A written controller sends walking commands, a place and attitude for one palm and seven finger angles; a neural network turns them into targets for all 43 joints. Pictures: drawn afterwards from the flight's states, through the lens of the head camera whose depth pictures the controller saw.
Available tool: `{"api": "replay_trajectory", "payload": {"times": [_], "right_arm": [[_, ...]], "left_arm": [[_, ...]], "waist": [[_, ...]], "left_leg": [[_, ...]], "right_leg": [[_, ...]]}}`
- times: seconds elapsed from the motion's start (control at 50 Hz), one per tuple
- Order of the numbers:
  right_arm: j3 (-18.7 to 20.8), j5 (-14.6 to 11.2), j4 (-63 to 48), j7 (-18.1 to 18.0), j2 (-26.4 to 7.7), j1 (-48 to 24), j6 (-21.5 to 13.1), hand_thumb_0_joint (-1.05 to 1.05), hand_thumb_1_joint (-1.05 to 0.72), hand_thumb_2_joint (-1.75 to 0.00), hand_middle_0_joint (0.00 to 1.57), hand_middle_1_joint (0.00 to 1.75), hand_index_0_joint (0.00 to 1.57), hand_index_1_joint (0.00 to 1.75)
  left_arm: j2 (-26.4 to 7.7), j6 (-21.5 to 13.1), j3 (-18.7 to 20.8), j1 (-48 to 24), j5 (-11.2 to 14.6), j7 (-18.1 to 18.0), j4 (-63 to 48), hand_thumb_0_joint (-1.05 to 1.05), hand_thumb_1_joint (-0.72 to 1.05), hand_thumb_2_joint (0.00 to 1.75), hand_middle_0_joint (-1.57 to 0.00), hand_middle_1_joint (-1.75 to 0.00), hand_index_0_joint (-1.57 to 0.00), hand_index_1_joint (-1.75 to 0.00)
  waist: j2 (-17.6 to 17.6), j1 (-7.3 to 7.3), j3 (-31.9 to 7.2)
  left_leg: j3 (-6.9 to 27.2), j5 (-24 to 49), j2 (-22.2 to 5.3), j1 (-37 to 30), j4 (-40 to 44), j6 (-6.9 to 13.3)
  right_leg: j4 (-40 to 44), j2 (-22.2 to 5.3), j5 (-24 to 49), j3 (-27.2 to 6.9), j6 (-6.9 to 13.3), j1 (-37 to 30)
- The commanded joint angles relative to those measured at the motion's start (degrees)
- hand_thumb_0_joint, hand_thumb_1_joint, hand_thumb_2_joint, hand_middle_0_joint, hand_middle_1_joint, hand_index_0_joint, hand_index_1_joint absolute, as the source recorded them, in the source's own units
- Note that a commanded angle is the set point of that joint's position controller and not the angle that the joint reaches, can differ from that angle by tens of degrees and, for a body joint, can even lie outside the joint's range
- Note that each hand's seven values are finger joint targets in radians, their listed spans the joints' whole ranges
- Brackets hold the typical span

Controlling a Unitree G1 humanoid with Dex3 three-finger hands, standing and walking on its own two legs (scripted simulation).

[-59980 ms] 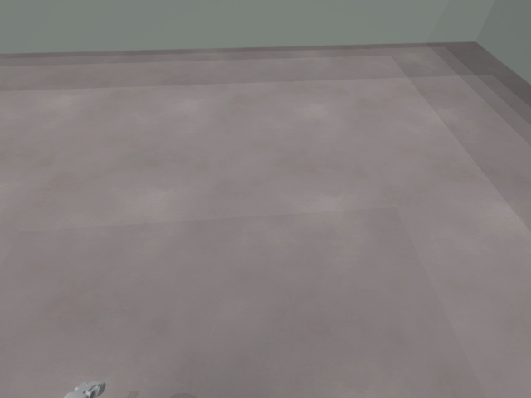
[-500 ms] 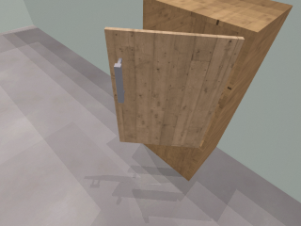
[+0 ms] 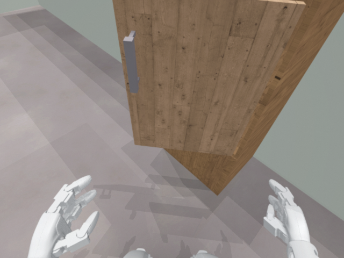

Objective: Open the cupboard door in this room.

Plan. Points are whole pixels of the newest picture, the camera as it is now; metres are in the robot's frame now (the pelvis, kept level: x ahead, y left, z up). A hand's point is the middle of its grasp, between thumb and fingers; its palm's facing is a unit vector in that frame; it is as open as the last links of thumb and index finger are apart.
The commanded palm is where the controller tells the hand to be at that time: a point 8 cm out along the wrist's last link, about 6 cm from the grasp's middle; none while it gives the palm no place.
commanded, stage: raise the hand with hooked fingers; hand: left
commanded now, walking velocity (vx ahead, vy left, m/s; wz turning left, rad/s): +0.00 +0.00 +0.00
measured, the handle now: (133, 63) +0.56 +0.15 +0.15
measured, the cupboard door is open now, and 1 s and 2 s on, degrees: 39 39 39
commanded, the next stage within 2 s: move the hooked fingers beside the handle in 1.66 s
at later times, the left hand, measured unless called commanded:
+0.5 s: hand (60, 182) +0.24 +0.24 +0.09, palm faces +0.00 -1.00 -0.08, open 11.8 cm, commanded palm +0.21 +0.29 +0.10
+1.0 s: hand (32, 142) +0.29 +0.29 +0.15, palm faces +0.02 -1.00 -0.06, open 13.9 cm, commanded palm +0.26 +0.34 +0.16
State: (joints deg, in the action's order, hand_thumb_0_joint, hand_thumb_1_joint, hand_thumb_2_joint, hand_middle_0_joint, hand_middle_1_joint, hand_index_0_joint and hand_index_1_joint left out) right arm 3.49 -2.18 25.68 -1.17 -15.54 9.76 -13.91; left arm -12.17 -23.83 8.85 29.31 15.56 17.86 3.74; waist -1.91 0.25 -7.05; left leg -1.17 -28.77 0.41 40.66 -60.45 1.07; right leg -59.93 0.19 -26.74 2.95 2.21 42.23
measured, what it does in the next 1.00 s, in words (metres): stands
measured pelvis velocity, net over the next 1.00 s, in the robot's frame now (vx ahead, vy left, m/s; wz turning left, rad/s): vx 0.02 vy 0.02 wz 0.02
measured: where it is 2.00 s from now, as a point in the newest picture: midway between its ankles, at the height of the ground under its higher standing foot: outside the picture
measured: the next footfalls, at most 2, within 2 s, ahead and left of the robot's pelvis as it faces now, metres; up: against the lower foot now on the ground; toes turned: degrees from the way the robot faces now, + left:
none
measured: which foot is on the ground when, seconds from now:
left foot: down 0.00-1.00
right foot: down 0.00-1.00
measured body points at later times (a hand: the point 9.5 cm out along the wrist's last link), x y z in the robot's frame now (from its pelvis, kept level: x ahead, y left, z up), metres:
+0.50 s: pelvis +0.03 +0.00 +0.02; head +0.07 +0.00 +0.47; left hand +0.23 +0.29 +0.10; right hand +0.19 -0.24 -0.06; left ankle +0.02 +0.11 -0.67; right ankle +0.03 -0.10 -0.67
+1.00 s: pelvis +0.02 +0.02 +0.05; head +0.04 +0.02 +0.50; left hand +0.28 +0.34 +0.16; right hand +0.21 -0.20 -0.02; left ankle +0.02 +0.11 -0.67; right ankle +0.03 -0.10 -0.67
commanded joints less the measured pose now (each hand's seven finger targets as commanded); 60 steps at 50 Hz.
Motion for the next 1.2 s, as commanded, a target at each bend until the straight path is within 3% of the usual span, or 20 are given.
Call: {"api": "replay_trajectory", "payload": {"times": [0.0, 0.02, 0.06, 0.1, 0.16, 0.2, 0.24, 0.3, 0.36, 0.4, 0.46, 0.54, 0.6, 0.64, 0.74, 0.88, 0.94, 1.1, 1.12, 1.18], "right_arm": [[0.84, 0.83, -6.89, -1.27, -4.78, 1.89, -1.32, 0.00, -0.90, -0.90, 0.20, 0.30, 0.20, 0.30], [0.98, 0.74, -5.54, -1.51, -4.75, 2.42, -1.56, 0.00, -0.90, -0.90, 0.20, 0.30, 0.20, 0.30], [0.41, 0.49, -4.03, -1.69, -5.18, 2.35, -2.36, 0.00, -0.90, -0.90, 0.20, 0.30, 0.20, 0.30], [-0.12, -0.06, -2.60, -2.43, -6.11, 1.87, -2.78, 0.00, -0.90, -0.90, 0.20, 0.30, 0.20, 0.30], [-0.05, -0.81, -3.29, -3.01, -6.37, 1.27, -2.85, 0.00, -0.90, -0.90, 0.20, 0.30, 0.20, 0.30], [-0.29, -0.93, -3.56, -3.21, -5.99, 0.03, -2.54, 0.00, -0.90, -0.90, 0.20, 0.30, 0.20, 0.30], [-0.63, -0.89, -3.77, -3.26, -5.18, -0.27, -2.26, 0.00, -0.90, -0.90, 0.20, 0.30, 0.20, 0.30], [-0.94, -0.63, -3.69, -3.18, -4.93, -0.80, -2.58, 0.00, -0.90, -0.90, 0.20, 0.30, 0.20, 0.30], [-0.98, -0.70, -3.22, -2.86, -5.33, 0.46, -3.25, 0.00, -0.90, -0.90, 0.20, 0.30, 0.20, 0.30], [-0.98, -0.63, -3.04, -2.98, -6.16, 0.73, -3.53, 0.00, -0.90, -0.90, 0.20, 0.30, 0.20, 0.30], [-1.05, -0.94, -3.19, -3.08, -6.77, 1.89, -4.28, 0.00, -0.90, -0.90, 0.20, 0.30, 0.20, 0.30], [-1.31, -0.99, -2.64, -3.46, -7.23, 2.53, -4.51, 0.00, -0.90, -0.90, 0.20, 0.30, 0.20, 0.30], [-1.67, -1.01, -1.95, -3.91, -7.89, 2.40, -4.41, 0.00, -0.90, -0.90, 0.20, 0.30, 0.20, 0.30], [-1.90, -1.32, -2.24, -4.05, -7.76, 2.19, -4.32, 0.00, -0.90, -0.90, 0.20, 0.30, 0.20, 0.30], [-2.51, -1.47, -2.12, -4.52, -7.96, 1.94, -4.09, 0.00, -0.90, -0.90, 0.20, 0.30, 0.20, 0.30], [-3.35, -1.60, -1.90, -5.17, -8.11, 1.59, -3.41, 0.00, -0.90, -0.90, 0.20, 0.30, 0.20, 0.30], [-3.62, -1.55, -1.88, -5.47, -7.98, 1.31, -3.23, 0.00, -0.90, -0.90, 0.20, 0.30, 0.20, 0.30], [-3.82, -1.47, -0.64, -5.91, -8.58, 1.86, -2.82, 0.00, -0.90, -0.90, 0.20, 0.30, 0.20, 0.30], [-3.95, -1.63, -0.61, -5.98, -8.40, 1.79, -2.66, 0.00, -0.90, -0.90, 0.20, 0.30, 0.20, 0.30], [-3.60, -1.61, -0.78, -5.87, -8.51, 2.16, -2.66, 0.00, -0.90, -0.90, 0.20, 0.30, 0.20, 0.30]], "left_arm": [[-9.41, -7.33, 6.23, -6.87, 2.13, -1.94, -28.40, 0.00, 0.36, 0.67, -0.24, -0.64, -0.24, -0.64], [-9.15, -8.22, 5.54, -6.97, 1.52, -1.21, -27.99, 0.00, 0.34, 0.66, -0.24, -0.66, -0.24, -0.66], [-8.31, -8.50, 3.68, -7.53, 1.79, 1.24, -24.54, 0.00, 0.29, 0.64, -0.24, -0.69, -0.24, -0.69], [-10.09, -6.12, 5.17, -9.65, 3.17, 4.34, -19.04, 0.00, 0.25, 0.62, -0.25, -0.72, -0.25, -0.72], [-13.55, -0.67, 10.02, -6.97, 4.35, 7.10, -16.90, 0.00, 0.18, 0.59, -0.25, -0.76, -0.25, -0.76], [-15.59, 3.07, 14.11, -5.76, 6.09, 7.77, -15.01, 0.00, 0.13, 0.57, -0.25, -0.80, -0.25, -0.80], [-15.50, 4.67, 16.17, -4.58, 7.30, 7.31, -15.28, 0.00, 0.08, 0.55, -0.26, -0.82, -0.26, -0.82], [-15.18, 4.78, 17.12, -5.55, 8.33, 6.40, -14.30, 0.00, 0.01, 0.52, -0.26, -0.87, -0.26, -0.87], [-13.80, 3.73, 15.43, -6.44, 7.90, 6.14, -13.39, 0.00, -0.06, 0.49, -0.27, -0.92, -0.27, -0.92], [-15.07, 3.80, 15.64, -8.82, 7.77, 6.55, -11.29, 0.00, -0.10, 0.47, -0.27, -0.94, -0.27, -0.94], [-16.02, 2.92, 15.03, -11.36, 7.56, 7.07, -13.73, 0.00, -0.17, 0.44, -0.28, -0.99, -0.28, -0.99], [-18.81, 3.08, 17.23, -14.89, 7.79, 6.40, -14.09, 0.00, -0.27, 0.40, -0.28, -1.05, -0.28, -1.05], [-20.80, 4.25, 18.43, -19.23, 8.07, 6.30, -11.62, 0.00, -0.34, 0.37, -0.29, -1.10, -0.29, -1.10], [-20.15, 5.19, 17.37, -21.08, 7.76, 6.69, -11.56, 0.00, -0.38, 0.35, -0.29, -1.12, -0.29, -1.12], [-21.68, 9.03, 17.41, -27.85, 7.39, 7.73, -8.38, 0.00, -0.50, 0.30, -0.30, -1.20, -0.30, -1.20], [-24.40, 12.88, 18.82, -37.19, 6.90, 9.25, -2.96, 0.00, -0.50, 0.30, -0.30, -1.20, -0.30, -1.20], [-26.65, 13.65, 20.16, -41.35, 6.51, 9.99, -1.99, 0.00, -0.50, 0.30, -0.30, -1.20, -0.30, -1.20], [-30.97, 15.37, 22.39, -48.84, 6.26, 11.89, 4.28, 0.00, -0.50, 0.30, -0.30, -1.20, -0.30, -1.20], [-30.34, 15.52, 21.60, -50.58, 6.26, 12.20, 4.15, 0.00, -0.50, 0.30, -0.30, -1.20, -0.30, -1.20], [-29.44, 16.19, 21.38, -48.61, 6.30, 12.84, 7.02, 0.00, -0.50, 0.30, -0.30, -1.20, -0.30, -1.20]], "waist": [[6.36, -1.71, -9.04], [7.58, -2.37, -10.06], [8.45, -4.01, -7.62], [6.61, -4.42, -5.20], [4.79, -2.05, -11.13], [4.76, 0.18, -13.08], [2.31, 0.82, -14.62], [1.17, 1.68, -11.89], [1.49, 0.69, -9.94], [0.92, 0.37, -7.31], [4.39, 0.29, -9.74], [5.39, 0.63, -10.09], [5.51, 0.41, -6.96], [8.49, 0.47, -7.29], [8.65, 0.28, -6.27], [6.33, 0.01, -4.37], [8.47, 0.55, -6.12], [6.34, 0.62, -6.92], [8.10, 0.35, -6.95], [7.03, 0.56, -7.42]], "left_leg": [[3.02, 17.71, 0.27, -3.38, 6.12, 0.68], [3.02, 19.30, -0.05, -4.33, 5.19, 0.70], [3.35, 17.08, -0.17, -3.60, 4.26, 0.72], [3.78, 15.12, -0.20, -1.70, 3.78, 0.72], [3.11, 15.42, 0.12, -2.24, 5.98, 0.93], [3.14, 18.83, 0.33, -3.25, 7.24, 0.64], [3.16, 20.51, 0.32, -3.64, 8.65, 0.46], [3.66, 22.16, 0.37, -4.25, 10.67, 0.16], [3.19, 20.79, 0.38, -5.64, 12.75, 0.20], [3.25, 20.02, 0.33, -5.67, 13.12, 0.34], [2.97, 20.18, 0.25, -9.43, 15.07, 0.49], [3.20, 21.02, 0.05, -12.01, 17.00, 0.46], [3.58, 20.06, -0.11, -12.55, 18.17, 0.37], [3.53, 20.15, -0.19, -14.66, 19.52, 0.23], [4.33, 20.22, -0.40, -17.32, 21.95, 0.01], [5.11, 18.69, -0.53, -19.38, 24.80, -0.05], [5.01, 20.14, -0.41, -21.44, 25.48, -0.21], [5.01, 23.33, -0.42, -23.23, 26.30, -0.11], [4.95, 23.47, -0.36, -23.82, 26.76, -0.13], [5.01, 24.84, -0.33, -24.28, 26.86, -0.14]], "right_leg": [[9.26, 0.84, 15.58, -3.63, -0.34, -7.23], [8.84, 0.76, 17.82, -3.32, -0.51, -6.29], [9.70, 0.85, 15.64, -2.99, -0.88, -4.00], [11.06, 1.22, 12.91, -3.85, -0.74, -4.21], [14.22, 0.00, 12.08, -5.20, -1.52, -10.66], [14.35, -0.24, 16.74, -5.18, -1.54, -15.55], [15.14, -1.20, 21.52, -5.19, -2.53, -18.82], [15.21, -0.92, 24.71, -4.16, -2.29, -19.56], [16.33, -0.78, 21.39, -2.87, -2.38, -17.28], [17.18, -0.47, 19.33, -3.09, -2.06, -16.07], [17.57, -0.23, 17.30, -1.80, -1.56, -16.51], [18.25, 0.17, 17.53, -0.86, -1.11, -17.67], [19.36, 0.45, 16.36, -0.59, -0.77, -17.57], [19.87, 0.44, 16.42, -0.11, -0.71, -17.64], [21.64, 0.68, 16.75, 0.37, -0.58, -18.91], [24.09, 0.86, 15.43, 0.72, -0.54, -19.54], [24.55, 0.67, 16.38, 0.49, -0.25, -21.07], [26.18, 0.46, 19.57, 0.09, -0.10, -23.40], [26.39, 0.43, 19.61, 0.13, -0.13, -23.12], [26.48, 0.27, 20.77, 0.36, -0.22, -23.13]]}}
